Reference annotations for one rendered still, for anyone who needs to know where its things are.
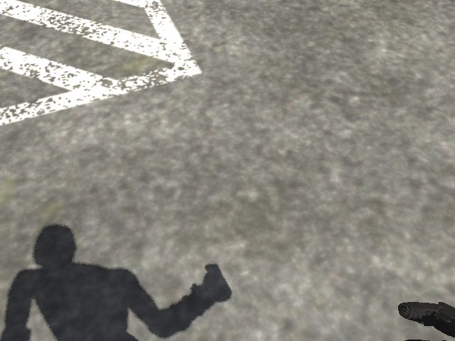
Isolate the robot right hand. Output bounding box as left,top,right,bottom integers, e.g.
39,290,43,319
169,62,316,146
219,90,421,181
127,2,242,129
398,302,455,341

